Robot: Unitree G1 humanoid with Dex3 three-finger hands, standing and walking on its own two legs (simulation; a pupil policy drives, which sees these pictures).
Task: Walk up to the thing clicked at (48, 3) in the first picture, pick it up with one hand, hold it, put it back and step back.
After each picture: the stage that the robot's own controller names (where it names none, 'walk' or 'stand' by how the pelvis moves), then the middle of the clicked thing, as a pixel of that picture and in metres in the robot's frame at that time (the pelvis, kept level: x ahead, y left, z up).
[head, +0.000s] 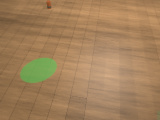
stand; (48, 4) +2.30 +0.52 -0.72
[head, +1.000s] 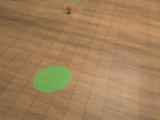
walk; (69, 10) +2.20 +0.20 -0.70
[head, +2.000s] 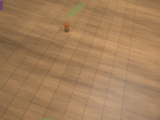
walk; (66, 27) +1.56 +0.15 -0.71
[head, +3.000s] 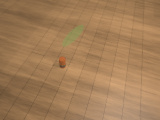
walk; (62, 62) +1.02 +0.16 -0.71
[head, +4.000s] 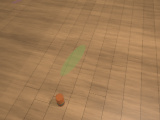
walk; (60, 100) +0.62 +0.19 -0.69
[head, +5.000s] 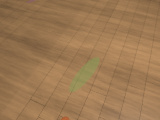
walk; out of the picture +0.41 +0.16 -0.70
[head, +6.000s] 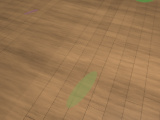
stand; out of the picture +0.34 +0.14 -0.72
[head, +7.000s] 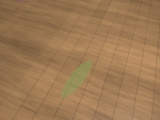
stand; out of the picture +0.35 +0.17 -0.72
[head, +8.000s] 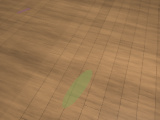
stand; out of the picture +0.32 +0.16 -0.73
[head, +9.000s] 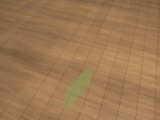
stand; out of the picture +0.32 +0.17 -0.73
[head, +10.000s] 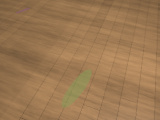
stand; out of the picture +0.31 +0.17 -0.73
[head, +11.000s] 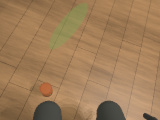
go down; (46, 90) +0.38 +0.16 -0.48
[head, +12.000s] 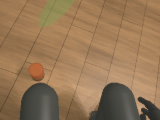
go down; (37, 72) +0.42 +0.19 -0.32
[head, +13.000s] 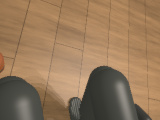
close in; out of the picture +0.40 +0.22 -0.24
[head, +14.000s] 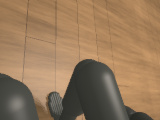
close; out of the picture +0.40 +0.23 -0.23
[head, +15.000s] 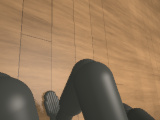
lift; out of the picture +0.39 +0.23 -0.23
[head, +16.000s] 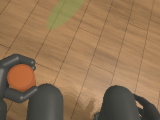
lift; (23, 80) +0.31 +0.21 -0.05
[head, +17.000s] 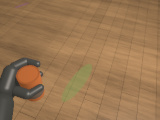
hold; (31, 84) +0.33 +0.17 +0.06
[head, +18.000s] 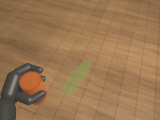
hold; (34, 89) +0.32 +0.17 +0.02
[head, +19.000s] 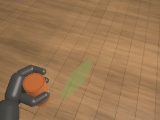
crouch; (38, 90) +0.32 +0.16 +0.02
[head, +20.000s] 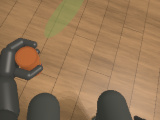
crouch; (30, 62) +0.40 +0.17 -0.07
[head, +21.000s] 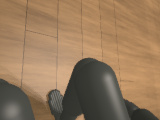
lower; out of the picture +0.41 +0.26 -0.22
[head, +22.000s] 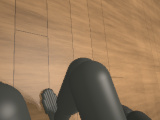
lower; out of the picture +0.42 +0.25 -0.23
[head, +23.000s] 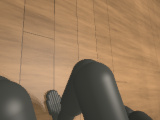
lower; out of the picture +0.41 +0.25 -0.23
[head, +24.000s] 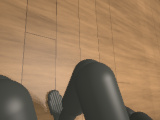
lower; out of the picture +0.40 +0.25 -0.22
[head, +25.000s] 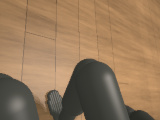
loosen; out of the picture +0.39 +0.23 -0.23
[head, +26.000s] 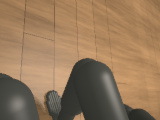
withdraw; out of the picture +0.39 +0.22 -0.23
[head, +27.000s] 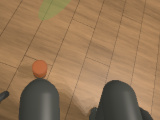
walk; (39, 70) +0.41 +0.17 -0.31
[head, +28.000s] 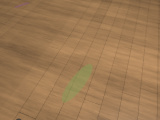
stand; out of the picture +0.33 +0.13 -0.65
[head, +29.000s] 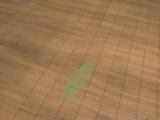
stand; out of the picture +0.34 +0.14 -0.67
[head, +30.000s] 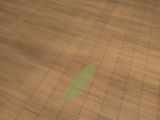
stand; out of the picture +0.34 +0.14 -0.69
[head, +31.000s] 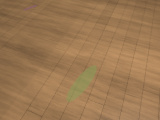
walk; out of the picture +0.35 +0.14 -0.72
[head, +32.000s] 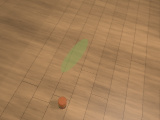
walk; (62, 103) +0.49 +0.09 -0.71
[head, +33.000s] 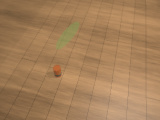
walk; (57, 71) +0.80 +0.22 -0.69
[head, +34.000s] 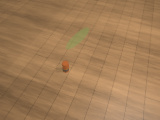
stand; (65, 66) +0.99 +0.16 -0.71
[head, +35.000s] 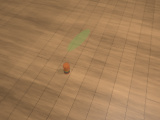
stand; (66, 68) +0.98 +0.16 -0.73
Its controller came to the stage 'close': yes
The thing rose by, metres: 0.73
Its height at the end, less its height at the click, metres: +0.00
